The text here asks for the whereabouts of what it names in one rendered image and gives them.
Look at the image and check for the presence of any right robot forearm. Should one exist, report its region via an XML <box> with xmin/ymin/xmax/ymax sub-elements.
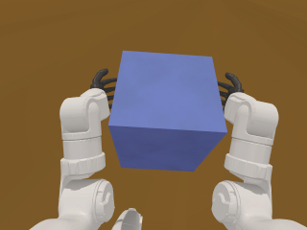
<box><xmin>224</xmin><ymin>92</ymin><xmax>279</xmax><ymax>206</ymax></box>

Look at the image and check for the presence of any carton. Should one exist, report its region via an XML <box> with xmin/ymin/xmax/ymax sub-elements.
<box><xmin>108</xmin><ymin>51</ymin><xmax>227</xmax><ymax>172</ymax></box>

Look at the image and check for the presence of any robot right upper arm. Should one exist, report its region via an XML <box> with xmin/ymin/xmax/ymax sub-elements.
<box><xmin>211</xmin><ymin>180</ymin><xmax>307</xmax><ymax>230</ymax></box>

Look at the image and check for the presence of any left robot thigh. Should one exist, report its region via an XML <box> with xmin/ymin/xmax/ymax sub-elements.
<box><xmin>111</xmin><ymin>210</ymin><xmax>143</xmax><ymax>230</ymax></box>

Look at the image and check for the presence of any left robot forearm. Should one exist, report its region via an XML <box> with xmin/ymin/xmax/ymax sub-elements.
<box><xmin>58</xmin><ymin>88</ymin><xmax>110</xmax><ymax>211</ymax></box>

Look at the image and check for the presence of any left robot hand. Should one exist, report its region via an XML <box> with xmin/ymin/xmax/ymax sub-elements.
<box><xmin>90</xmin><ymin>68</ymin><xmax>117</xmax><ymax>109</ymax></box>

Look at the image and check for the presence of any robot left upper arm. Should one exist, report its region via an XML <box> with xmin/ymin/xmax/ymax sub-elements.
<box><xmin>30</xmin><ymin>178</ymin><xmax>115</xmax><ymax>230</ymax></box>

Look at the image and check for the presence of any right robot hand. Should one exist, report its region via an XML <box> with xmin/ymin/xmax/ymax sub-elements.
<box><xmin>217</xmin><ymin>72</ymin><xmax>245</xmax><ymax>112</ymax></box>

